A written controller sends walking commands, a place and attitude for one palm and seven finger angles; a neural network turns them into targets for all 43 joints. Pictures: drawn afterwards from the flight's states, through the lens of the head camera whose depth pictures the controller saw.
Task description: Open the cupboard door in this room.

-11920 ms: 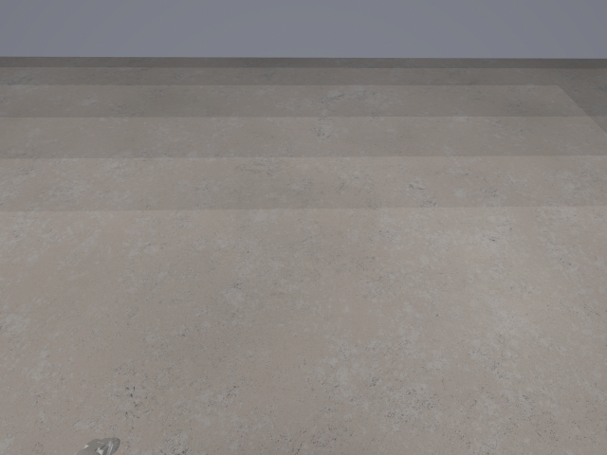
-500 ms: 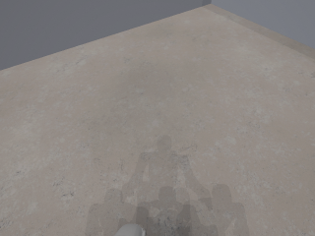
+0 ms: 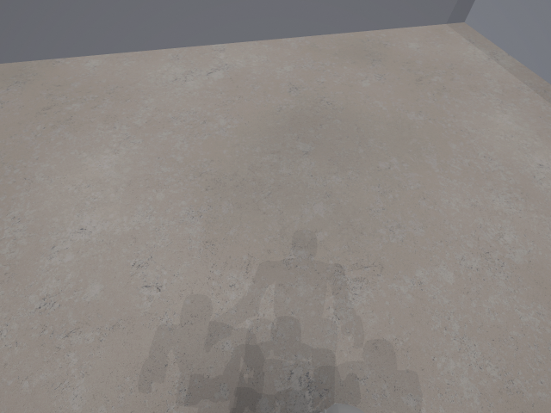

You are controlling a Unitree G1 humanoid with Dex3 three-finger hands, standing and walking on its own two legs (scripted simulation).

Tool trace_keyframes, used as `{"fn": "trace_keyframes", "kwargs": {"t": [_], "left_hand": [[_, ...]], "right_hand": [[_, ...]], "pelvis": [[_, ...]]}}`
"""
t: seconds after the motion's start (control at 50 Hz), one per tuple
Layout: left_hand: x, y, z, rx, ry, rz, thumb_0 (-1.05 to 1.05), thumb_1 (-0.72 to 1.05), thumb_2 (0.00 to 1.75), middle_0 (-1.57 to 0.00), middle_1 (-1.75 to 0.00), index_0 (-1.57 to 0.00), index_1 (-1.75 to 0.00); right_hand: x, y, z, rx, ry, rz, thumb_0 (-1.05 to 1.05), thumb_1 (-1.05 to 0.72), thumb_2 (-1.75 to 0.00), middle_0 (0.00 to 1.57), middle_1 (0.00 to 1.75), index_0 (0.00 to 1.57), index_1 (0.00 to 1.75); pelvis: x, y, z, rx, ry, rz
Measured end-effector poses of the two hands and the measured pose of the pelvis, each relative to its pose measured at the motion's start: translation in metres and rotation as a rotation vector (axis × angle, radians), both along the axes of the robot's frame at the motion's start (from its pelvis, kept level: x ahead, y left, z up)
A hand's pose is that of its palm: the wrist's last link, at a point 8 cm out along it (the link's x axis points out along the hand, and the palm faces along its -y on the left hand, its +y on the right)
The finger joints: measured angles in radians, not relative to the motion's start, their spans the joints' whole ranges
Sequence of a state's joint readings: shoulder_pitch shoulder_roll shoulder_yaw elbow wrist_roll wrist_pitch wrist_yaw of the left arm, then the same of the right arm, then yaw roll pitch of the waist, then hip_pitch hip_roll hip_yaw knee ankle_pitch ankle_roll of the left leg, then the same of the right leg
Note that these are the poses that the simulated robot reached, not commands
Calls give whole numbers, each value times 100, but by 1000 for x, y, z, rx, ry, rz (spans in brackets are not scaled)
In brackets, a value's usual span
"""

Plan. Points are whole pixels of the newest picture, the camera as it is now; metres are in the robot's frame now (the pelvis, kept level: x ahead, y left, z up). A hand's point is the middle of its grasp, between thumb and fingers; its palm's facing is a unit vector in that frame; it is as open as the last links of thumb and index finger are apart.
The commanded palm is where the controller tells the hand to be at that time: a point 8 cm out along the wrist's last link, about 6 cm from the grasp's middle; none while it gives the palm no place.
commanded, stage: turn or walk to find it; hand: left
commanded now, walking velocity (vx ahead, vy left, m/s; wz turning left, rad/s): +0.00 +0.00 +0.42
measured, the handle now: out of the picture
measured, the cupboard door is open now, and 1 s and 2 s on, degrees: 0 0 0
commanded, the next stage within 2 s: none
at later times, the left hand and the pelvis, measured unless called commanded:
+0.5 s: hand out of the picture +0.00 +0.15 -0.16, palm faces +0.24 -0.94 -0.26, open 7.4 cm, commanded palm none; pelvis -0.02 -0.05 +0.00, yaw +14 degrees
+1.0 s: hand out of the picture -0.09 +0.21 -0.17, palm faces +0.45 -0.85 -0.26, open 7.4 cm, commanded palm none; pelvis -0.06 -0.02 +0.00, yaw +25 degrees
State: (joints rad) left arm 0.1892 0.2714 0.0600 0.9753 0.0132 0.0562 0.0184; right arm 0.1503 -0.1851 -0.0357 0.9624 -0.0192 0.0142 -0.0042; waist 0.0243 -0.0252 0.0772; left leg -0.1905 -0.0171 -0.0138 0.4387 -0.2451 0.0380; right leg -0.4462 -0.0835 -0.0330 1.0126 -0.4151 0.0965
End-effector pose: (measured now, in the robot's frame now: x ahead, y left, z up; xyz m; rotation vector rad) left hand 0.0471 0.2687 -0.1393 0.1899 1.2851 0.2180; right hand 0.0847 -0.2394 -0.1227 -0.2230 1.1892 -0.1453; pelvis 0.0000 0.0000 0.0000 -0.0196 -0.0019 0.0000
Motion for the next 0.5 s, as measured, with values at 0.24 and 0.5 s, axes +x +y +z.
{"fn": "trace_keyframes", "kwargs": {"t": [0.24, 0.5], "left_hand": [[24, -53, 18, 45, -166, -7, 1, 90, 90, -20, -30, -20, -30], [-66, -77, 15, 9, -61, 176, 1, 90, 90, -21, -30, -20, -30]], "right_hand": [[-37, -46, -39, 52, 107, -1, 1, -90, -90, 21, 30, 20, 30], [-27, -57, -29, 29, 187, 135, 1, -90, -90, 20, 30, 20, 30]], "pelvis": [[-11, -39, -13, 37, -1, 102], [-22, -51, -3, 53, -10, 237]]}}
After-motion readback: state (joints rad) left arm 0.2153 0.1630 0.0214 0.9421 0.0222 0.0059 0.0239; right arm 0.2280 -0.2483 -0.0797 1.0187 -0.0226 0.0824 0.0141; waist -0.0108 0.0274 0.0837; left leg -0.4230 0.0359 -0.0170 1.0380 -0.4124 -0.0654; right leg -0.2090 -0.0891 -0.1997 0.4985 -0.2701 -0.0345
